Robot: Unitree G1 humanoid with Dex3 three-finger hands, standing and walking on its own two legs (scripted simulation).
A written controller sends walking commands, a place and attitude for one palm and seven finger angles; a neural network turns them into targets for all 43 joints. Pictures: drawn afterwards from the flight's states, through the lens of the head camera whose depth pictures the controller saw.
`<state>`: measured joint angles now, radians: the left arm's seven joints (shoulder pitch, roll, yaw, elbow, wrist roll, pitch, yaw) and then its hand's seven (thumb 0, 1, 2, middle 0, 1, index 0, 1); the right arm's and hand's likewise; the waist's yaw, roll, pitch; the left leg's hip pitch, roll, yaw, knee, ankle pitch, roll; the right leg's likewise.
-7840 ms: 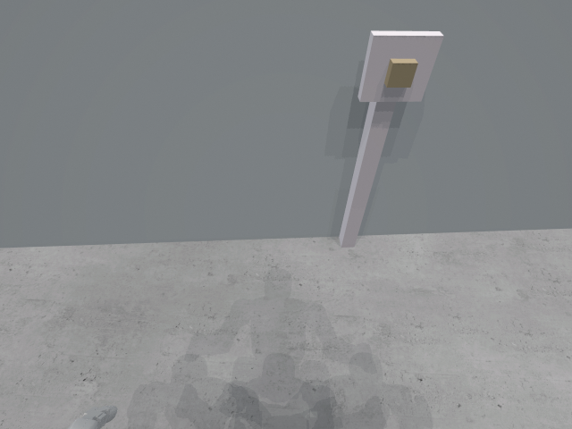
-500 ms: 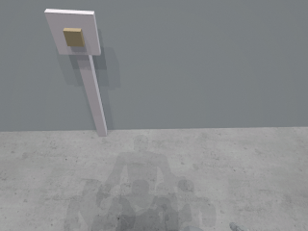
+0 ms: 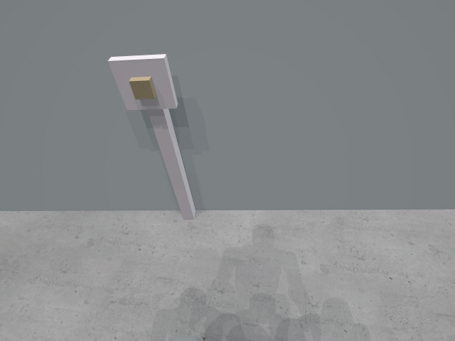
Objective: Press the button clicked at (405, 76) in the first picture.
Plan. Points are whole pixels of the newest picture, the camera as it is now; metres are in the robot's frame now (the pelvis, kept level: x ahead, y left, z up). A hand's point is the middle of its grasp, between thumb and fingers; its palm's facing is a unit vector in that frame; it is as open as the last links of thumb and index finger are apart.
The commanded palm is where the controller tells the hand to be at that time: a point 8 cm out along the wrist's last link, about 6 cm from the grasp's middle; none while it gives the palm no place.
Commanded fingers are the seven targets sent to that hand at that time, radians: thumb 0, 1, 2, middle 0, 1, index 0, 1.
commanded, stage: take the last steps up to it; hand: left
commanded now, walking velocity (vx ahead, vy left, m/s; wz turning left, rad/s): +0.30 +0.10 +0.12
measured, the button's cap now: (143, 87) +0.84 +0.33 +0.04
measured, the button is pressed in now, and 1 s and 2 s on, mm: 0 0 0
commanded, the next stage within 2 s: come to a stop and stand still in 0.94 s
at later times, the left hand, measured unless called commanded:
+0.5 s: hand out of the picture +0.03 +0.29 -0.19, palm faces +0.11 -0.98 -0.14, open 7.4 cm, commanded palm none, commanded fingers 0.00 0.90 0.90 -0.20 -0.30 -0.20 -0.30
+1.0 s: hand (150, 240) +0.42 +0.26 -0.19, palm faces -0.06 -0.98 -0.17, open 7.3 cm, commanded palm none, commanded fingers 0.00 0.90 0.90 -0.20 -0.30 -0.20 -0.30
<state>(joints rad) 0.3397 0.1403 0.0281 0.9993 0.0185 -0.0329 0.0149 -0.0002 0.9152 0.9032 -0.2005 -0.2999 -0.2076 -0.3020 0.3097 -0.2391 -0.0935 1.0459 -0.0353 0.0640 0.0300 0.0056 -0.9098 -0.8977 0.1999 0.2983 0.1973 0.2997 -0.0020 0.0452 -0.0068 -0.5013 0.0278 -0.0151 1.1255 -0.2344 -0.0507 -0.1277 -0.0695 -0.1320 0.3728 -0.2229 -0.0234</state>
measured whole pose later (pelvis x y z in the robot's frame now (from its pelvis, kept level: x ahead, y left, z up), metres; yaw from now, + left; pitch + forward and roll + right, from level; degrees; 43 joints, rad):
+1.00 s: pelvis +0.29 +0.10 -0.03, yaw +0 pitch -2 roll +0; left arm 0.10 0.15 0.03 1.00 0.02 -0.06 -0.01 0.00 0.91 0.90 -0.19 -0.30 -0.20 -0.30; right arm 0.51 -0.09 -0.03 1.20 0.00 -0.02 -0.02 0.00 -0.91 -0.90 0.20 0.30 0.20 0.30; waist -0.06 0.01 0.10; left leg -0.12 0.07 0.12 0.93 -0.53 0.00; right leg -0.39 -0.03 -0.15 0.63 -0.18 -0.08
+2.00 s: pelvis +0.30 +0.08 -0.01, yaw -2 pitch -1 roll +2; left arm 0.34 0.09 0.01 1.11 0.02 -0.01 0.02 0.00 0.90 0.90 -0.20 -0.30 -0.20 -0.30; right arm 0.33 -0.19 -0.05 1.13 -0.02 0.04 -0.01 0.00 -0.91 -0.90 0.20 0.30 0.20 0.30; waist 0.00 0.04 0.00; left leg -0.30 0.05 0.04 0.61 -0.30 -0.03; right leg -0.09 -0.02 -0.05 0.40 -0.30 -0.03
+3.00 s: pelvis +0.29 +0.12 -0.01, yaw -2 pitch -2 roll +0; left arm 0.31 0.13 -0.01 1.15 0.01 0.00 0.04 0.00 0.90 0.90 -0.20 -0.30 -0.20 -0.30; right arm 0.31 -0.11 -0.01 1.17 0.00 -0.01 -0.03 0.00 -0.91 -0.90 0.20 0.30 0.20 0.30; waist 0.00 -0.01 0.05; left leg -0.16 0.01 0.11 0.38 -0.19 0.02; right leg -0.09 -0.06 -0.05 0.40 -0.27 0.03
